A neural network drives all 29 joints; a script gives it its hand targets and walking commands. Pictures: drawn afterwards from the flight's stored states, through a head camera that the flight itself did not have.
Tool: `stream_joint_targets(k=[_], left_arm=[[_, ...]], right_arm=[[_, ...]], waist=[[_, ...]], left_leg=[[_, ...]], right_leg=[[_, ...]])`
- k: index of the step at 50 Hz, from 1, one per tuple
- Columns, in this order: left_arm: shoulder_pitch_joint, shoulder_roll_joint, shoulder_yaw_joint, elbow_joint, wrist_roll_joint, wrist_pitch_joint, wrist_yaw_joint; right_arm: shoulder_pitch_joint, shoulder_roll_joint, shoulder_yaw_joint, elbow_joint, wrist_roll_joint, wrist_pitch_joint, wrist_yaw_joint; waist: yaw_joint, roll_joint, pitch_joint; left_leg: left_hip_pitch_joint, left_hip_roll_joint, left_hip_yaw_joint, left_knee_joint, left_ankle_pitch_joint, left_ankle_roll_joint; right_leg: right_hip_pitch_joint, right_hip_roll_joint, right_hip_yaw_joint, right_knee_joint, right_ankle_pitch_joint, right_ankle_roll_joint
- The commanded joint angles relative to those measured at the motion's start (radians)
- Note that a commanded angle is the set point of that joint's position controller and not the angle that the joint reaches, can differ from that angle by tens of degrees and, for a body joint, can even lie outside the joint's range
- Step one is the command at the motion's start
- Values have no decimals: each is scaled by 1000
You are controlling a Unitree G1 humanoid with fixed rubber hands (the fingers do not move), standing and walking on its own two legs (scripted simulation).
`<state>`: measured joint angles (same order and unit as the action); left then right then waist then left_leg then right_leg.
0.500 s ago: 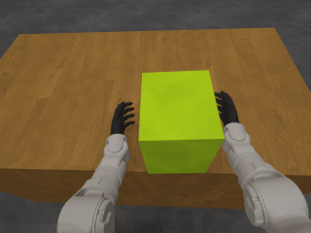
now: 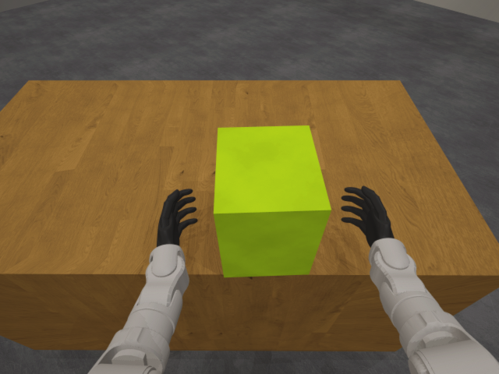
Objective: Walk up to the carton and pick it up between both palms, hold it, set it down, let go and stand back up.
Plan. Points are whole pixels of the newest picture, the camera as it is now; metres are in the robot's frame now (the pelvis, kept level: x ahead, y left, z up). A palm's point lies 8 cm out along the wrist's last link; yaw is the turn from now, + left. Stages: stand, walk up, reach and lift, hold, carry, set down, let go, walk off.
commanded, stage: set down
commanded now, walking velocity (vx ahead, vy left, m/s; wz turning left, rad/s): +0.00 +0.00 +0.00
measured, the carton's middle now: (265, 204) +0.44 +0.03 +0.01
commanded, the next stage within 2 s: none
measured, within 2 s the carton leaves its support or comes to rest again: neither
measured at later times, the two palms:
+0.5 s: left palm (161, 287) +0.26 +0.18 +0.01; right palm (397, 289) +0.29 -0.19 +0.02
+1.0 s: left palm (149, 330) +0.20 +0.18 +0.01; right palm (415, 346) +0.21 -0.19 +0.01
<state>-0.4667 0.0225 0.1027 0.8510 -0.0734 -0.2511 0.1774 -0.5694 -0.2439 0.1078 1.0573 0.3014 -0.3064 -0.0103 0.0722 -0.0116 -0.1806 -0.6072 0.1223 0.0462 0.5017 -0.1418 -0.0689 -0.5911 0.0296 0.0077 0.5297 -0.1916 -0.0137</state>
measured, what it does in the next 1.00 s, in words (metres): stands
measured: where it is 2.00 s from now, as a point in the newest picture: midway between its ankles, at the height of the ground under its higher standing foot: outside the picture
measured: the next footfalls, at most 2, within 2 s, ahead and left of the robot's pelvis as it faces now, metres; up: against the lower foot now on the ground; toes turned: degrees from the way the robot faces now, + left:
none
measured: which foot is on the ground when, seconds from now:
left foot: down 0.00-1.00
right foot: down 0.00-1.00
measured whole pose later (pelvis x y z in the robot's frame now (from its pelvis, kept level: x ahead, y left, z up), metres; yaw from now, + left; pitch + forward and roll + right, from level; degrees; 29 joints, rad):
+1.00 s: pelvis +0.02 +0.00 +0.02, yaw +1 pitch -6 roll +1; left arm 0.30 0.05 -0.07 0.11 -0.06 0.05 0.20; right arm 0.30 -0.17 0.05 0.23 0.20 -0.15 0.03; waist 0.03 -0.03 0.09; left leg -0.07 0.08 0.03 0.30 -0.12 -0.08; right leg -0.07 0.01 0.01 0.38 -0.21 -0.01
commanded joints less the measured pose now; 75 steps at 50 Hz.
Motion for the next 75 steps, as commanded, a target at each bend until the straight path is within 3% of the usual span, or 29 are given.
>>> stream_joint_targets(k=[1,5,10,19,20,22,25,26,33,34,37,38,45,49,52,53,55,64,65,67,68,71,74,75], left_arm=[[-406,71,-17,-158,8,-26,9],[-225,27,-43,-257,38,19,7],[-213,25,-54,-319,74,70,26],[2,-5,-161,-611,43,100,67],[58,-15,-188,-659,41,105,67],[89,1,-187,-704,37,113,67],[246,-9,-201,-780,47,139,58],[196,12,-197,-779,41,150,57],[327,22,-175,-796,31,203,42],[369,14,-168,-819,34,210,39],[479,9,-156,-833,51,236,18],[459,30,-139,-836,54,237,16],[567,45,-162,-970,31,228,22],[592,56,-176,-1034,17,212,33],[629,61,-178,-961,16,224,26],[629,64,-184,-993,10,221,27],[658,72,-178,-936,7,234,9],[656,108,-155,-923,14,231,4],[668,100,-156,-873,16,238,-2],[662,116,-147,-941,9,223,6],[670,106,-145,-876,19,231,0],[681,123,-137,-831,18,241,-17],[680,136,-123,-807,17,238,-30],[681,131,-130,-849,10,229,-24]], right_arm=[[-464,-118,-45,-158,-7,-16,14],[-314,-136,-60,-192,-2,-37,10],[-281,-144,-127,-234,-47,-31,13],[-22,-137,-139,-432,-25,-33,63],[45,-143,-142,-457,-21,-38,68],[86,-129,-126,-509,-20,-37,72],[241,-127,-108,-594,-15,-37,76],[197,-134,-119,-624,-21,-27,73],[375,-97,-137,-780,-72,36,56],[416,-83,-125,-809,-73,43,53],[547,-65,-110,-856,-83,62,39],[528,-57,-104,-880,-91,67,33],[645,-47,-123,-1054,-95,77,32],[699,-50,-145,-1078,-94,87,36],[739,-30,-150,-1037,-106,111,38],[742,-35,-159,-1054,-100,111,39],[779,-20,-150,-1023,-110,128,36],[773,-39,-155,-1003,-118,139,51],[772,-39,-154,-981,-126,142,51],[771,-56,-170,-1023,-117,129,54],[773,-49,-158,-974,-127,137,58],[784,-53,-159,-953,-135,139,54],[784,-58,-162,-927,-147,134,53],[780,-70,-169,-947,-138,124,59]], waist=[[7,-83,-392],[-28,-63,-385],[-42,-42,-262],[-63,26,-232],[-80,29,-231],[-67,37,-227],[-78,33,-178],[-75,42,-171],[-51,-59,39],[-40,-62,47],[-47,-84,81],[-35,-81,80],[-33,-50,102],[-41,-36,122],[-38,-28,170],[-40,-21,154],[-45,-40,166],[-25,-26,162],[-29,-27,176],[-23,-22,141],[-23,-17,171],[-35,-32,180],[-32,-43,181],[-30,-27,155]], left_leg=[[269,-128,31,-31,-29,74],[399,-125,7,-34,121,53],[423,-124,-8,-83,21,50],[552,-115,-21,-108,64,34],[575,-116,-27,-112,80,31],[593,-120,-19,-111,118,26],[633,-125,-23,-121,176,31],[611,-129,-17,-122,148,31],[556,-138,-3,-185,12,70],[574,-140,3,-191,39,70],[630,-142,1,-202,94,71],[623,-144,8,-199,103,71],[655,-138,9,-217,111,58],[663,-130,7,-228,83,52],[650,-130,15,-238,24,53],[655,-128,14,-238,27,54],[663,-133,18,-240,27,57],[651,-133,21,-232,53,57],[647,-133,23,-234,41,56],[649,-131,23,-226,68,58],[641,-133,23,-227,60,57],[640,-138,30,-222,63,60],[649,-139,30,-219,83,55],[658,-134,24,-219,107,49]], right_leg=[[249,16,38,-107,-68,37],[313,37,0,-112,108,31],[279,40,-25,-155,12,26],[316,45,-47,-179,45,0],[330,45,-52,-181,71,-2],[346,43,-50,-187,77,-1],[384,40,-44,-208,132,-2],[372,37,-38,-208,97,-2],[406,9,-10,-234,10,14],[419,9,-7,-239,33,15],[445,6,2,-247,103,20],[439,5,7,-244,101,23],[419,11,-1,-255,101,8],[398,11,-4,-257,69,6],[384,2,10,-270,11,0],[391,2,10,-270,16,-1],[391,-8,22,-284,21,5],[392,-8,15,-283,25,10],[379,-10,17,-287,7,9],[396,-4,11,-275,43,9],[389,-9,14,-280,31,6],[386,-11,18,-285,40,14],[393,-13,14,-287,67,20],[395,-3,8,-279,83,16]])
